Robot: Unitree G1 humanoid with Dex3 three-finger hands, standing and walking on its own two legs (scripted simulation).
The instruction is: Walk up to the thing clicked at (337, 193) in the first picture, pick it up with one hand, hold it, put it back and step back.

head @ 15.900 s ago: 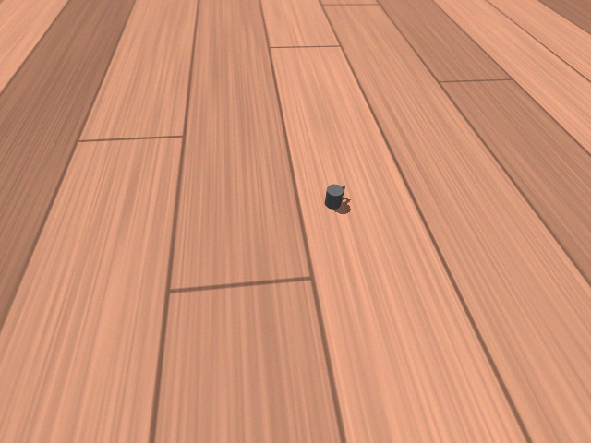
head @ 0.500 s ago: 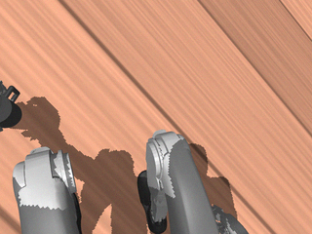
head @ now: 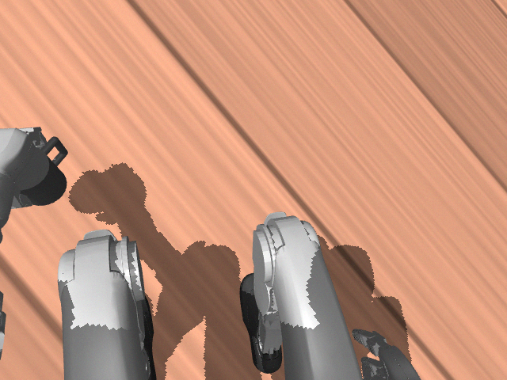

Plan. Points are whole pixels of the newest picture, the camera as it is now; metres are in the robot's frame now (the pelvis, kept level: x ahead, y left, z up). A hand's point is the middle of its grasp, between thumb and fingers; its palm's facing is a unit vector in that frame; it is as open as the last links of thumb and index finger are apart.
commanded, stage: lift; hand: left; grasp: from above
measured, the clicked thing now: (40, 168) +0.44 +0.29 -0.21
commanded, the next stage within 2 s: hold in 1.70 s
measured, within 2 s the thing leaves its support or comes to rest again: neither
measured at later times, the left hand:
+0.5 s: hand out of the picture +0.39 +0.32 -0.06, palm faces -0.48 -0.11 -0.87, open 10.2 cm
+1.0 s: hand out of the picture +0.34 +0.30 +0.16, palm faces -0.42 -0.14 -0.90, open 10.3 cm
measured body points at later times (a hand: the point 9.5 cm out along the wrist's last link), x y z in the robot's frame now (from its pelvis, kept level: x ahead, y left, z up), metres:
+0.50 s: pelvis +0.00 +0.00 +0.07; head +0.20 +0.06 +0.47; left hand +0.41 +0.32 -0.01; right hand +0.11 -0.26 -0.04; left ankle +0.09 +0.14 -0.31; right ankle +0.10 -0.12 -0.31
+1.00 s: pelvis +0.02 +0.01 +0.24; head +0.14 +0.04 +0.67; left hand +0.36 +0.30 +0.21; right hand +0.18 -0.24 +0.12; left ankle +0.09 +0.14 -0.31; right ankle +0.10 -0.12 -0.31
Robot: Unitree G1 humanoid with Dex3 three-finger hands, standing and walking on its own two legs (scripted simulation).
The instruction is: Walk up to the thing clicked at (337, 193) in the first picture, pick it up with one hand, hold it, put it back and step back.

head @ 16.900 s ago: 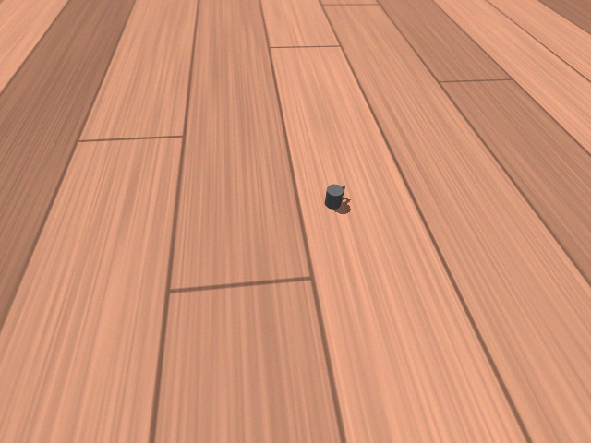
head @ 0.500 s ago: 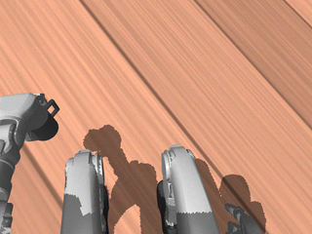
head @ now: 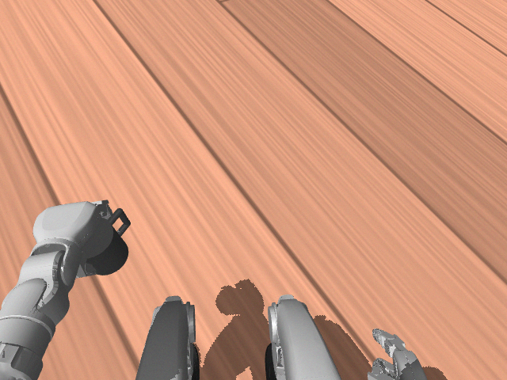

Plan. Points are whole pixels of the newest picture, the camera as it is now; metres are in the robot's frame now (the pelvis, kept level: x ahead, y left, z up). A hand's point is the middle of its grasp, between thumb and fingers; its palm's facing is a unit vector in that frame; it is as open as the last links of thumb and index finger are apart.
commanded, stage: lift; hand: left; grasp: from above
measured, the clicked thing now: (105, 239) +0.38 +0.23 -0.12
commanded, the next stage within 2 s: hold in 0.70 s
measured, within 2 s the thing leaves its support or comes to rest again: neither
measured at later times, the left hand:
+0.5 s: hand (63, 224) +0.34 +0.23 +0.03, palm faces -0.44 -0.07 -0.90, open 10.4 cm
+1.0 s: hand (52, 203) +0.35 +0.23 +0.08, palm faces -0.46 -0.07 -0.89, open 10.4 cm
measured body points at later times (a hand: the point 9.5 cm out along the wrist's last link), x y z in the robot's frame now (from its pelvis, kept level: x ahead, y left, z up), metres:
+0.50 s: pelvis +0.04 +0.00 +0.12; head +0.11 +0.01 +0.57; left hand +0.36 +0.24 +0.08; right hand +0.12 -0.27 +0.00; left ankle +0.07 +0.12 -0.55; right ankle +0.06 -0.14 -0.55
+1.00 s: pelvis +0.06 +0.00 +0.17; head +0.10 +0.00 +0.61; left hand +0.37 +0.23 +0.13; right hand +0.16 -0.27 +0.05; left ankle +0.07 +0.12 -0.55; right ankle +0.06 -0.14 -0.55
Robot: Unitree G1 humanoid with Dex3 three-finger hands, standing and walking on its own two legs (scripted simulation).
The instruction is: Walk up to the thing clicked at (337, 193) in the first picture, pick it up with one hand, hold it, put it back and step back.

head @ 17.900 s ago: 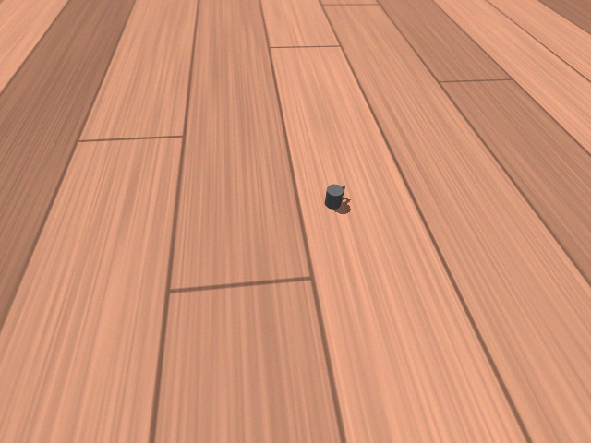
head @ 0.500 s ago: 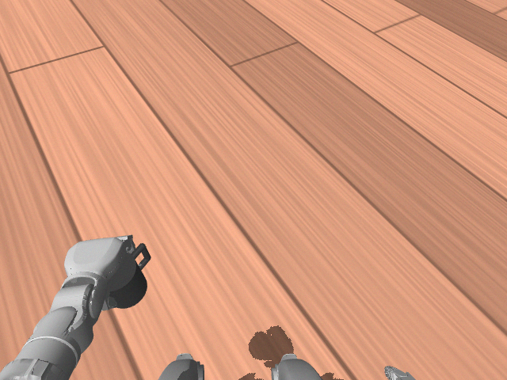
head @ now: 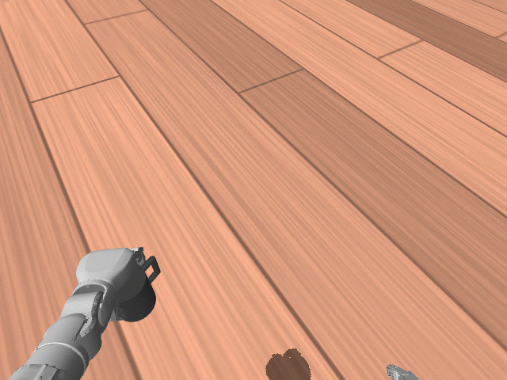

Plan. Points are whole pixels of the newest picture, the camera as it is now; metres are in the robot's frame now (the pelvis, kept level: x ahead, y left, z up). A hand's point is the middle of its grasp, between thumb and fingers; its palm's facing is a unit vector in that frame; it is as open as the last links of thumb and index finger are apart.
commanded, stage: hold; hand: left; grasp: from above
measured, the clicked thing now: (137, 285) +0.32 +0.20 -0.12
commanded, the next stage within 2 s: crouch in 1.70 s
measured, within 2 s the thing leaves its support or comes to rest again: neither
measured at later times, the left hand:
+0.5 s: hand (115, 288) +0.29 +0.21 -0.06, palm faces -0.47 -0.06 -0.88, open 10.3 cm
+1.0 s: hand (109, 290) +0.28 +0.22 -0.04, palm faces -0.47 -0.06 -0.88, open 10.3 cm
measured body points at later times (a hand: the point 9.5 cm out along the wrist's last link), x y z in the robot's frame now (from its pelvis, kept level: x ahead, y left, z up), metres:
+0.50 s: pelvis +0.00 +0.00 +0.01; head +0.03 -0.01 +0.46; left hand +0.31 +0.21 -0.01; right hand +0.11 -0.27 -0.10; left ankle +0.02 +0.12 -0.72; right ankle +0.00 -0.14 -0.72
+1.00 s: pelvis -0.01 +0.00 +0.02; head +0.01 -0.02 +0.47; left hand +0.30 +0.22 +0.01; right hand +0.13 -0.26 -0.10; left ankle +0.02 +0.12 -0.72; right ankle +0.00 -0.14 -0.72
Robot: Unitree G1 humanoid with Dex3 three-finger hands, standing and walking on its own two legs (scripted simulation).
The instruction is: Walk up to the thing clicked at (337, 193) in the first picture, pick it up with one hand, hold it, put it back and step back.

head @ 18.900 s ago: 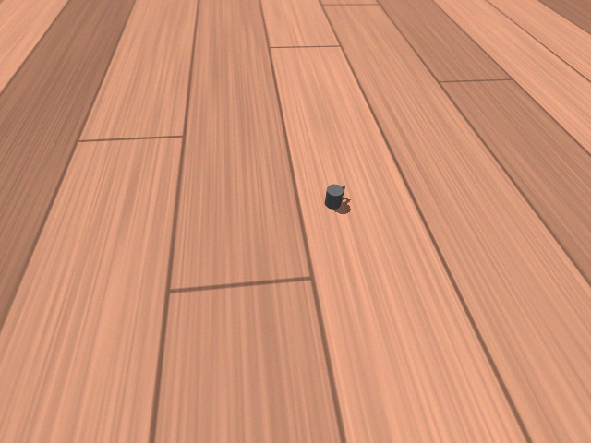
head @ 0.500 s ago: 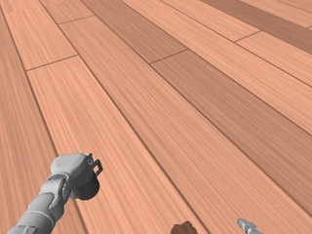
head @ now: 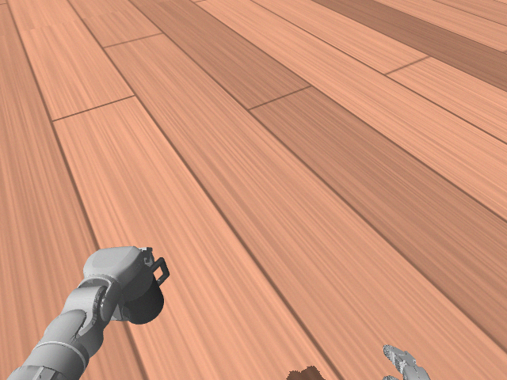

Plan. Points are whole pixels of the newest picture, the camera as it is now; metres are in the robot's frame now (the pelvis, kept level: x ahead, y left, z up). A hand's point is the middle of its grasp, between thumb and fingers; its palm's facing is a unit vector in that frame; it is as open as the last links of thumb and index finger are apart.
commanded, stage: hold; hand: left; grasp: from above
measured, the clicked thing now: (145, 286) +0.31 +0.20 -0.10
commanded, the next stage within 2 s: crouch in 0.70 s
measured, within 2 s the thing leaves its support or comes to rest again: neither
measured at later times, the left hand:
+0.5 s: hand (120, 289) +0.29 +0.22 -0.05, palm faces -0.49 -0.07 -0.87, open 10.4 cm
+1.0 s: hand (122, 290) +0.29 +0.22 -0.06, palm faces -0.48 -0.07 -0.88, open 10.4 cm
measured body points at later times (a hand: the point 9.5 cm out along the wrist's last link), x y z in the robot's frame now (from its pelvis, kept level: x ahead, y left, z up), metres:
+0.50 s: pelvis +0.00 +0.00 +0.00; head +0.02 -0.02 +0.45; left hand +0.31 +0.22 +0.00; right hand +0.14 -0.26 -0.11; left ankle +0.02 +0.12 -0.73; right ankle +0.01 -0.14 -0.73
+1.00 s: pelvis +0.01 +0.00 +0.00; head +0.03 -0.02 +0.45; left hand +0.31 +0.22 -0.01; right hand +0.15 -0.26 -0.11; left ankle +0.02 +0.12 -0.73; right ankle +0.01 -0.14 -0.73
